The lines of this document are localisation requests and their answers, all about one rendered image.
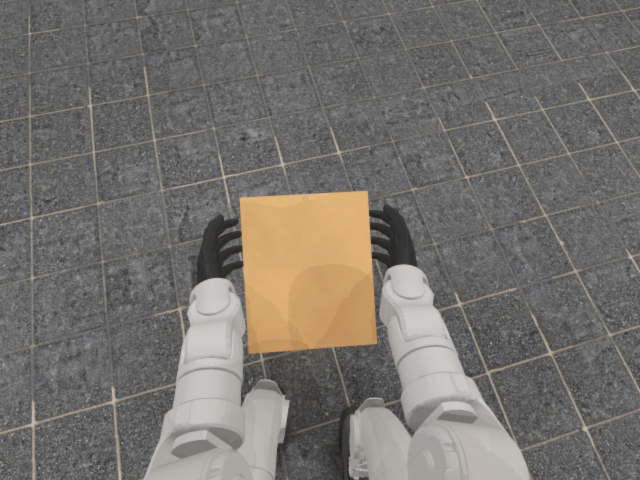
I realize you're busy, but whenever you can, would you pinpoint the robot right shin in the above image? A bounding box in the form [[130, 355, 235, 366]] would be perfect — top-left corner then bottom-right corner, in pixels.
[[348, 398, 385, 478]]

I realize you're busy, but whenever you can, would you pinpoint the left robot forearm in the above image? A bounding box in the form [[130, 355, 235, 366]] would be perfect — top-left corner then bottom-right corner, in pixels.
[[143, 278, 246, 480]]

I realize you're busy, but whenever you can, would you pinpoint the robot left upper arm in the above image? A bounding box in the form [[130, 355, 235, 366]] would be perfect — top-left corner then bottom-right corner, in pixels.
[[145, 447, 254, 480]]

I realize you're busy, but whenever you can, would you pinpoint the left robot hand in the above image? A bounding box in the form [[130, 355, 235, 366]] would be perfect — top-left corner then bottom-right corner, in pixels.
[[197, 214, 244, 285]]

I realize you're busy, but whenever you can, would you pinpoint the robot right upper arm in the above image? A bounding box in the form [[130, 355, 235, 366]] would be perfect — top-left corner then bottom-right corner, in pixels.
[[407, 420, 529, 480]]

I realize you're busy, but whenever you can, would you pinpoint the right robot hand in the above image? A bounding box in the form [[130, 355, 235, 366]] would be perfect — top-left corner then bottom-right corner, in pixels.
[[369, 204, 418, 269]]

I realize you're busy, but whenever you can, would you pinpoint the carton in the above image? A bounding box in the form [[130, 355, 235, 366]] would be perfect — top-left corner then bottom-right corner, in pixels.
[[240, 191, 377, 354]]

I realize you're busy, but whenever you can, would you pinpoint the robot left thigh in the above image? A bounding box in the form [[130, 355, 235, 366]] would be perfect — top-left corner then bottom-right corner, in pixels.
[[236, 389, 290, 480]]

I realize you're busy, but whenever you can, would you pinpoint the right robot forearm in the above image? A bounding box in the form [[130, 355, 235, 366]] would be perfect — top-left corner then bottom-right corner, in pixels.
[[379, 264, 530, 480]]

